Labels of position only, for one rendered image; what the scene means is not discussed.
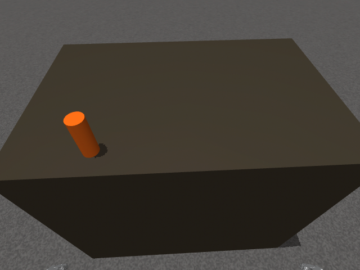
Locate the can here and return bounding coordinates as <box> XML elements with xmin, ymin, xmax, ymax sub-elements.
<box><xmin>64</xmin><ymin>111</ymin><xmax>100</xmax><ymax>158</ymax></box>

